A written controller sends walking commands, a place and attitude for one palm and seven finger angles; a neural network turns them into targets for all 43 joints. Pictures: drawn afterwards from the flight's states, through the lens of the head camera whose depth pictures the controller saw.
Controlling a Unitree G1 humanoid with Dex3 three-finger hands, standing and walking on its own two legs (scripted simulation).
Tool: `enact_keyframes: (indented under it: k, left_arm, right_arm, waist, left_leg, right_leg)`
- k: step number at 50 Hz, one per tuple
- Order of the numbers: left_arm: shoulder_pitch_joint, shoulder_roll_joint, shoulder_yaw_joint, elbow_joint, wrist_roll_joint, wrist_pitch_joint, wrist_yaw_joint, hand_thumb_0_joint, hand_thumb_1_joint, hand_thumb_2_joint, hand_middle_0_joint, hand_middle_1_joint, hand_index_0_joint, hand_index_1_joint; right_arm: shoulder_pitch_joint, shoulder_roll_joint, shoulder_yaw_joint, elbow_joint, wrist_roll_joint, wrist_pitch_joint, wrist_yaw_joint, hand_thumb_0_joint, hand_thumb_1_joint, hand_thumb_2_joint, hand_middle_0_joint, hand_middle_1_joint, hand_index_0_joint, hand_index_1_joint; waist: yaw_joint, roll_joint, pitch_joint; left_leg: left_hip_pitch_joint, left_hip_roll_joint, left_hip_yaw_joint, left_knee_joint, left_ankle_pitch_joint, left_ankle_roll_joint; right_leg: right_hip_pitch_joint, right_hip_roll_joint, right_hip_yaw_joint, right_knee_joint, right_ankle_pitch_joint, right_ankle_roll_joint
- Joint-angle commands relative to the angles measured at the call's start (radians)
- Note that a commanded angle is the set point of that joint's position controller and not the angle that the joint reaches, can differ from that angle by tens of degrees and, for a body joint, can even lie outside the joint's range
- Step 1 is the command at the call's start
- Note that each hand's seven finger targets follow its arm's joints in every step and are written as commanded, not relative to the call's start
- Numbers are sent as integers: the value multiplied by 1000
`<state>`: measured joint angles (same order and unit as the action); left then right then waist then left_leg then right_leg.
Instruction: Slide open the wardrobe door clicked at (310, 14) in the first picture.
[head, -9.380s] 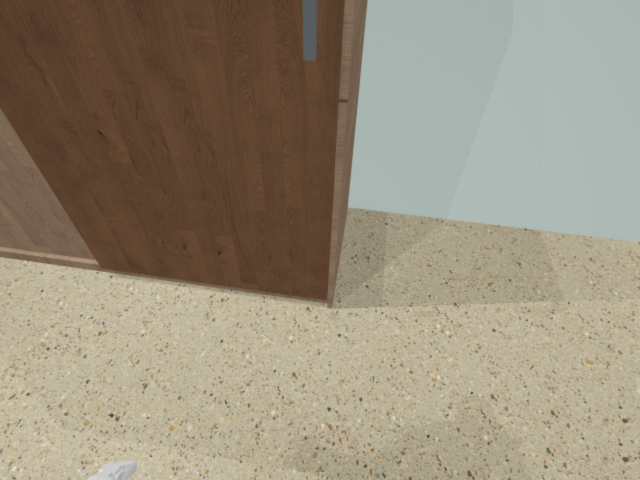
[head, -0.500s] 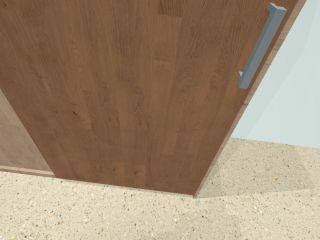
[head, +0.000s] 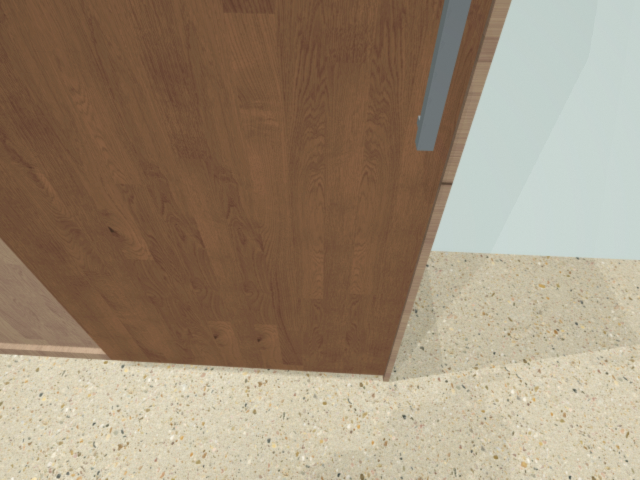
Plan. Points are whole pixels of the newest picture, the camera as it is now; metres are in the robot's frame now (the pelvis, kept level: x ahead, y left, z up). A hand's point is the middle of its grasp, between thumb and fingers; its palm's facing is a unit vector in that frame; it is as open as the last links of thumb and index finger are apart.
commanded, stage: come to a stop and stand still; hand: right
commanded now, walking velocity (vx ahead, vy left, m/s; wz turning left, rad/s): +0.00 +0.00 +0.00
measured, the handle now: (438, 64) +0.53 -0.13 +0.27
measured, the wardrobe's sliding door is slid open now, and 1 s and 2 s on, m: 0.00 0.00 0.00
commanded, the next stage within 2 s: look again from close up in 0.44 s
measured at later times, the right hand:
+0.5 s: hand out of the picture +0.02 -0.17 -0.18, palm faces +0.01 +0.97 -0.23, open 7.3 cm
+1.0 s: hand out of the picture +0.00 -0.13 -0.17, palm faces +0.02 +0.97 -0.23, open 7.3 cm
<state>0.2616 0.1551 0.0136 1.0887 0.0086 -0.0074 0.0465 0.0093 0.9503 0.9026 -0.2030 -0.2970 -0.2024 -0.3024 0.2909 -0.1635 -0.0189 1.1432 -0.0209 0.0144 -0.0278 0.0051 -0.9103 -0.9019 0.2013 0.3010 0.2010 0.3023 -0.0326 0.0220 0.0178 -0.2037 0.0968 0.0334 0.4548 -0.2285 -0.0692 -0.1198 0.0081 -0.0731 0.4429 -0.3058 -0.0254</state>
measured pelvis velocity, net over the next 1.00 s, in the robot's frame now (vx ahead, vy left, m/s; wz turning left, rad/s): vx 0.00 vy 0.05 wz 0.00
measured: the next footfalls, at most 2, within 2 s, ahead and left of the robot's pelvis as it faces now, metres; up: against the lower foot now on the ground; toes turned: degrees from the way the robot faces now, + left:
none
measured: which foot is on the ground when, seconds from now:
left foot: down 0.00-1.00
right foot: down 0.00-1.00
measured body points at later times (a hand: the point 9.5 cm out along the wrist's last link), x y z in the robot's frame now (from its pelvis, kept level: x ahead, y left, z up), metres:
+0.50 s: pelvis +0.01 +0.01 -0.01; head +0.02 +0.02 +0.44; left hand +0.00 +0.22 -0.17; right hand +0.02 -0.22 -0.16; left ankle +0.01 +0.16 -0.74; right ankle -0.04 -0.10 -0.74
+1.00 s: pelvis +0.00 +0.05 +0.00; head +0.01 +0.07 +0.45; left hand -0.01 +0.27 -0.17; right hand +0.00 -0.18 -0.15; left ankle +0.01 +0.16 -0.74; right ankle -0.04 -0.10 -0.74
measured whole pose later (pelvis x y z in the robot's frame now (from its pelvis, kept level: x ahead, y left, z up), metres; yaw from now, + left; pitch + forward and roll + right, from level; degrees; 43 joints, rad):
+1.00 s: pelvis +0.00 +0.05 +0.00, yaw +0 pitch -2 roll -1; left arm 0.30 0.18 0.00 1.10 0.01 -0.01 0.03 0.00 0.91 0.90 -0.20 -0.30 -0.20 -0.30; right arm 0.27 -0.14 0.00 1.12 -0.01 -0.02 -0.02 0.01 -0.92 -0.90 0.20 0.30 0.20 0.30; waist 0.00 -0.04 0.04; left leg -0.23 0.04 0.06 0.52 -0.27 0.01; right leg -0.12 -0.06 -0.05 0.45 -0.30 0.04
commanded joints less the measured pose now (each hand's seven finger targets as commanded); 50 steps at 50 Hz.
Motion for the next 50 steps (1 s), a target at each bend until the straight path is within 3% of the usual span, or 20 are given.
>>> enact_keyframes:
  k: [1,5,16,17,18,19,20,21,22,24,27,31,35,43,50]
  left_arm:
    - [76,106,16,-10,-4,-22,-3,0,900,900,-200,-300,-200,-300]
    - [78,102,12,6,-2,-25,-3,0,900,900,-200,-300,-200,-300]
    - [106,81,13,36,-2,-26,-1,0,900,900,-200,-300,-200,-300]
    - [46,132,12,-39,-13,-36,-13,0,900,900,-200,-300,-200,-300]
    - [116,103,11,-49,5,-36,-18,0,900,900,-200,-300,-200,-300]
    - [101,86,6,-47,7,-39,-16,0,900,900,-200,-300,-200,-300]
    - [127,89,1,-50,8,-41,-17,0,900,900,-200,-300,-200,-300]
    - [127,87,0,-58,11,-44,-19,0,900,900,-200,-300,-200,-300]
    - [129,91,2,-65,9,-43,-17,0,900,900,-200,-300,-200,-300]
    - [128,97,3,-73,5,-38,-13,0,900,900,-200,-300,-200,-300]
    - [127,97,0,-72,5,-32,-13,0,900,900,-200,-300,-200,-300]
    - [112,88,-4,-62,5,-26,-16,0,900,900,-200,-300,-200,-300]
    - [108,89,-5,-54,6,-20,-19,0,900,900,-200,-300,-200,-300]
    - [104,86,-6,-34,6,-20,-19,0,900,900,-200,-300,-200,-300]
    - [109,80,-7,-10,5,-17,-18,0,900,900,-200,-300,-200,-300]
  right_arm:
    - [45,-72,-2,-13,7,-18,-7,0,-900,-900,200,300,200,300]
    - [20,-72,-1,-16,9,-15,-10,0,-900,-900,200,300,200,300]
    - [10,-79,-3,-15,11,-20,-13,0,-900,-900,200,300,200,300]
    - [63,-102,9,2,2,-38,-55,0,-900,-900,200,300,200,300]
    - [51,-126,0,-40,4,-48,-44,0,-900,-900,200,300,200,300]
    - [34,-99,8,-44,8,-43,-34,0,-900,-900,200,300,200,300]
    - [40,-89,13,-47,7,-41,-28,0,-900,-900,200,300,200,300]
    - [27,-84,14,-54,7,-44,-22,0,-900,-900,200,300,200,300]
    - [23,-84,11,-60,7,-44,-19,0,-900,-900,200,300,200,300]
    - [17,-75,14,-61,9,-42,-16,0,-900,-900,200,300,200,300]
    - [5,-78,14,-63,9,-42,-12,0,-900,-900,200,300,200,300]
    - [16,-88,11,-62,8,-38,-10,0,-900,-900,200,300,200,300]
    - [22,-99,8,-61,8,-40,-8,0,-900,-900,200,300,200,300]
    - [21,-117,0,-66,10,-48,-5,0,-900,-900,200,300,200,300]
    - [14,-119,-1,-60,11,-47,-3,0,-900,-900,200,300,200,300]
  waist:
    - [18,-7,32]
    - [19,-44,40]
    - [19,-29,42]
    - [15,-35,47]
    - [37,-109,-32]
    - [24,-144,13]
    - [30,-140,-15]
    - [27,-179,-24]
    - [31,-143,-42]
    - [35,-55,-7]
    - [40,-5,56]
    - [35,-16,103]
    - [36,39,103]
    - [35,12,43]
    - [35,13,58]
  left_leg:
    - [41,21,-11,-43,211,44]
    - [53,20,-10,-46,184,42]
    - [81,24,-15,-56,249,53]
    - [39,56,-68,6,472,73]
    - [99,52,-38,63,330,94]
    - [47,34,-30,57,200,98]
    - [42,9,-11,55,92,101]
    - [34,1,-3,65,83,98]
    - [35,-7,3,72,89,98]
    - [14,-2,-3,57,118,98]
    - [-12,6,-20,44,163,97]
    - [-31,8,-39,11,117,97]
    - [-46,17,-65,-26,82,98]
    - [-16,27,-82,-51,123,107]
    - [-19,29,-81,-78,110,112]
  right_leg:
    - [-35,-136,94,-103,383,7]
    - [-42,-134,94,-121,372,14]
    - [-33,-128,78,-111,378,14]
    - [-89,-146,60,65,583,32]
    - [-101,-101,68,17,390,30]
    - [-106,-115,77,-25,379,15]
    - [-96,-138,96,-36,381,8]
    - [-88,-142,98,-32,417,0]
    - [-66,-144,100,-25,442,-5]
    - [-68,-137,94,-21,390,-11]
    - [-85,-122,87,-43,302,-9]
    - [-102,-108,76,-74,173,-5]
    - [-90,-98,62,-76,107,1]
    - [-59,-96,44,-60,128,13]
    - [-62,-100,40,-64,119,21]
